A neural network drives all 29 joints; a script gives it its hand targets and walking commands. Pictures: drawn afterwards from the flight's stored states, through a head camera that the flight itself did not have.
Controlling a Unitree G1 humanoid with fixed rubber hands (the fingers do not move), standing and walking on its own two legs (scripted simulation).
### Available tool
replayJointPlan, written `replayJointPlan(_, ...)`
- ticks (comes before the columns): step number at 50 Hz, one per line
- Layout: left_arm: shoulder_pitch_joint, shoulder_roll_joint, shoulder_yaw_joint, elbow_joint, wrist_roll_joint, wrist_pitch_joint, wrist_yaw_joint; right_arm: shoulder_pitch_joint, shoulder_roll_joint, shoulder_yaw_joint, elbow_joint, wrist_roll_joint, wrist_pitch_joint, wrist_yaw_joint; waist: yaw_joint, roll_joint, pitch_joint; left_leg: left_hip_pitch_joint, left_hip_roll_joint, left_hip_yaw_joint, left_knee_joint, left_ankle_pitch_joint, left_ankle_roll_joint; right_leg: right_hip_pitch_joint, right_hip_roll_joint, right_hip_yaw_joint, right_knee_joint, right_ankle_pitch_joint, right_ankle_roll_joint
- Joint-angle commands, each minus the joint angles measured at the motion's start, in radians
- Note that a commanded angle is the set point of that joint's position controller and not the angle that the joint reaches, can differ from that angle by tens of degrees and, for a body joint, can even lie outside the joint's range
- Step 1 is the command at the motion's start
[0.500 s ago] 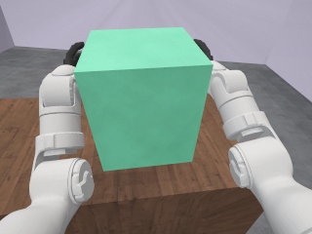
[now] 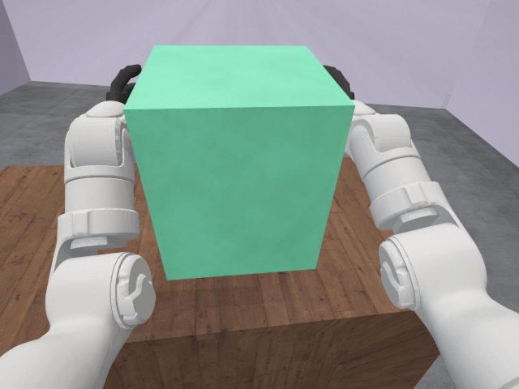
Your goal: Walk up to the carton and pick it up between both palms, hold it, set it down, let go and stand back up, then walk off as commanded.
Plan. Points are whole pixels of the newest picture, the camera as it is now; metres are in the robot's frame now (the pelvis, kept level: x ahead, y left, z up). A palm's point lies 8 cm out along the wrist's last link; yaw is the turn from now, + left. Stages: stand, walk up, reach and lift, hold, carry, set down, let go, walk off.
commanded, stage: hold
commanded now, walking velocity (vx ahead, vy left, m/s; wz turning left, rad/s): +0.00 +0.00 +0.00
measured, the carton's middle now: (237, 160) +0.35 +0.01 +0.25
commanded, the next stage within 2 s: none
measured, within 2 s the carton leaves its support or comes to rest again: neither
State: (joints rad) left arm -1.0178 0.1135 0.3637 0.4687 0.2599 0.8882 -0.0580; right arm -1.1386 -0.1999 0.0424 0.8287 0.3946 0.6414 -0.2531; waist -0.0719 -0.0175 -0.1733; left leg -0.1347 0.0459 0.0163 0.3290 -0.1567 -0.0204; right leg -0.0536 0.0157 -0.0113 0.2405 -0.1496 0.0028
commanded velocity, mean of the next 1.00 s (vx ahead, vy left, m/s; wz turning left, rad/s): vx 0.00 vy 0.00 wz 0.00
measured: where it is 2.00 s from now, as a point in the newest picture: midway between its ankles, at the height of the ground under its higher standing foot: outside the picture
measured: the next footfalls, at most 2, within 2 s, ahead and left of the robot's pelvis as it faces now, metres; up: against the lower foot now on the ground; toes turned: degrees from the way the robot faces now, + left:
none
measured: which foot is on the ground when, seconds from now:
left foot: down 0.00-1.00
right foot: down 0.00-1.00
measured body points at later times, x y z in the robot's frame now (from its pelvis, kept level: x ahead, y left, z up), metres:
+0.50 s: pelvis +0.00 +0.00 +0.00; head -0.08 +0.03 +0.44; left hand +0.39 +0.16 +0.29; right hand +0.39 -0.14 +0.31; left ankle +0.01 +0.13 -0.75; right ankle -0.01 -0.12 -0.75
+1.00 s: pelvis +0.00 +0.00 +0.00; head -0.08 +0.03 +0.44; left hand +0.40 +0.17 +0.30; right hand +0.39 -0.14 +0.30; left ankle +0.01 +0.13 -0.75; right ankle -0.01 -0.12 -0.75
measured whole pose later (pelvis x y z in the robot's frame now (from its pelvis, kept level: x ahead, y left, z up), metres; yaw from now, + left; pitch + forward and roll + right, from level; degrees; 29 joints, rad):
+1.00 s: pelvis +0.00 +0.00 +0.00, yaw +0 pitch -2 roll -1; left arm -1.01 0.12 0.35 0.45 0.26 0.88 -0.06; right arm -1.11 -0.20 0.05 0.80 0.40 0.65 -0.26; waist -0.08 -0.03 -0.17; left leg -0.14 0.04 0.02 0.33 -0.16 -0.02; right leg -0.05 0.01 -0.01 0.23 -0.15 0.01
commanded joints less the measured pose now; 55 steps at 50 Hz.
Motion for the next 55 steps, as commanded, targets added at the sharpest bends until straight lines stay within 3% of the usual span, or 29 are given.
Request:
replayJointPlan(1,-0.637,-0.530,-0.313,-0.107,-0.175,-0.074,-0.144,-0.683,0.581,0.152,-0.283,0.161,-0.013,0.127,-0.015,0.040,-0.269,0.107,-0.081,-0.004,-0.004,0.189,-0.020,0.066,0.055,0.042,-0.007,0.231,0.035)
replayJointPlan(14,-0.638,-0.575,-0.377,-0.213,-0.204,-0.069,-0.115,-0.672,0.567,0.175,-0.339,0.187,-0.022,0.142,-0.020,0.089,-0.324,0.144,-0.071,-0.016,0.008,0.279,-0.052,0.070,0.072,0.030,0.005,0.238,0.021)
replayJointPlan(33,-0.646,-0.526,-0.320,-0.120,-0.166,-0.066,-0.135,-0.691,0.592,0.155,-0.284,0.156,-0.014,0.138,-0.002,0.035,-0.252,0.101,-0.078,-0.002,-0.016,0.147,-0.016,0.048,0.052,0.039,-0.013,0.171,0.033)
replayJointPlan(39,-0.639,-0.528,-0.318,-0.097,-0.178,-0.072,-0.141,-0.694,0.590,0.147,-0.297,0.148,-0.019,0.130,-0.015,0.031,-0.255,0.105,-0.080,-0.002,-0.010,0.153,-0.014,0.047,0.047,0.042,-0.015,0.193,0.036)
replayJointPlan(41,-0.632,-0.519,-0.309,-0.092,-0.171,-0.072,-0.141,-0.699,0.589,0.159,-0.303,0.151,-0.019,0.128,-0.005,0.023,-0.269,0.110,-0.080,-0.002,-0.010,0.159,-0.011,0.058,0.050,0.040,-0.014,0.198,0.037)
replayJointPlan(50,-0.621,-0.565,-0.350,-0.142,-0.180,-0.069,-0.131,-0.673,0.563,0.160,-0.318,0.170,-0.020,0.130,-0.026,0.074,-0.274,0.131,-0.074,-0.013,0.003,0.234,-0.041,0.057,0.062,0.034,-0.006,0.224,0.026)
replayJointPlan(55,-0.622,-0.567,-0.360,-0.180,-0.186,-0.065,-0.125,-0.663,0.559,0.168,-0.320,0.180,-0.020,0.139,-0.019,0.078,-0.282,0.136,-0.070,-0.014,0.002,0.253,-0.046,0.064,0.068,0.033,-0.003,0.217,0.020)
